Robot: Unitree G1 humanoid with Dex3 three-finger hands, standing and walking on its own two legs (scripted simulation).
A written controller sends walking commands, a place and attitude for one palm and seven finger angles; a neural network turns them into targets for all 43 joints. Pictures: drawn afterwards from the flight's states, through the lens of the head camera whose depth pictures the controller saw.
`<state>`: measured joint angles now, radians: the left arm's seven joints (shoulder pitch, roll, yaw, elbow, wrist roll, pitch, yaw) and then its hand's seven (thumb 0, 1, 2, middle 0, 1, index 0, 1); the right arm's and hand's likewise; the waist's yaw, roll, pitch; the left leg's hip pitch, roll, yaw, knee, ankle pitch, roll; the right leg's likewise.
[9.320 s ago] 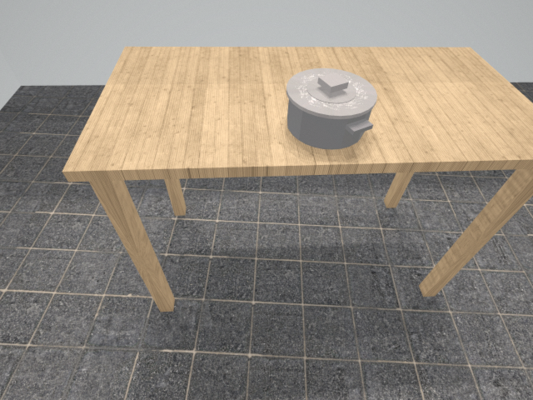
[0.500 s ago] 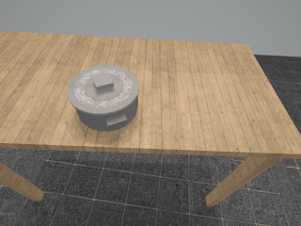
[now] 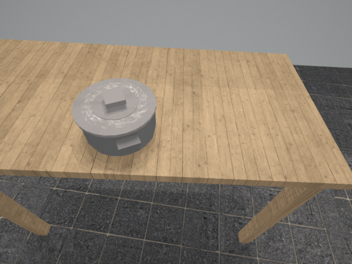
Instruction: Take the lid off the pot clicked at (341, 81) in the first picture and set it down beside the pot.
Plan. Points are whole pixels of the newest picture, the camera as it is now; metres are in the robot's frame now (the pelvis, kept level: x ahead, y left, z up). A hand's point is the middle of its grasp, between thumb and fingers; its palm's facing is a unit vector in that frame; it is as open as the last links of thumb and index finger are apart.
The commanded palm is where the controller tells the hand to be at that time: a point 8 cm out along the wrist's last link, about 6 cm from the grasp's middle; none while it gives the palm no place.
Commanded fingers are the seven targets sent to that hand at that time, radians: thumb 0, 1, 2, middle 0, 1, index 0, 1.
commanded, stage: look again from close up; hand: left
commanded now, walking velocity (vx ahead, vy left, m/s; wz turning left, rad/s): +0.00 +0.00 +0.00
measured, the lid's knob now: (113, 98) +0.45 +0.19 +0.12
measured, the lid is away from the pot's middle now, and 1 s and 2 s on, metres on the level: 0.00 0.00 0.00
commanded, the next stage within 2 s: lift the closed hand beside the body in 0.62 s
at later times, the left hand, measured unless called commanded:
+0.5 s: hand out of the picture +0.00 +0.17 -0.18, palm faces +0.04 -0.98 -0.18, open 7.4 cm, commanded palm none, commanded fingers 0.00 0.90 0.90 -0.20 -0.30 -0.20 -0.30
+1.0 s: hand out of the picture +0.12 +0.18 -0.05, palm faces +0.15 -0.95 -0.27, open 5.8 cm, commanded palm +0.06 +0.24 -0.01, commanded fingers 0.00 0.90 0.90 -0.86 -1.02 -0.86 -1.02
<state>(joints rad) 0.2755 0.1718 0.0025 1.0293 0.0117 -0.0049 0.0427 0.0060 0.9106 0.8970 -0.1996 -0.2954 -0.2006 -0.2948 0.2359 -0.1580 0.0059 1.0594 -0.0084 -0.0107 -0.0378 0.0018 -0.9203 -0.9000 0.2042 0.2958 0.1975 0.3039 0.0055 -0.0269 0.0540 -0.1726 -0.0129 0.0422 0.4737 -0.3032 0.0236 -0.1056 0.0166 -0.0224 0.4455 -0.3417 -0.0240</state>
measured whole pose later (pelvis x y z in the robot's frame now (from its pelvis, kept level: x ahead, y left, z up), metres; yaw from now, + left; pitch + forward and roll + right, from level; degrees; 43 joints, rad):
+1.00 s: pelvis -0.03 +0.00 +0.00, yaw +1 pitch -1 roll +1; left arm 0.46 0.14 0.01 0.23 0.01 0.00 0.07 0.02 0.94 0.90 -0.46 -0.59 -0.47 -0.59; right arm 0.16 -0.22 -0.02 0.75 0.02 -0.16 0.00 0.01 -0.91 -0.90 0.20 0.30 0.20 0.30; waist -0.01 0.06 -0.06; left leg -0.19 -0.03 0.03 0.44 -0.23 0.03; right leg -0.14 0.00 -0.04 0.46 -0.31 -0.02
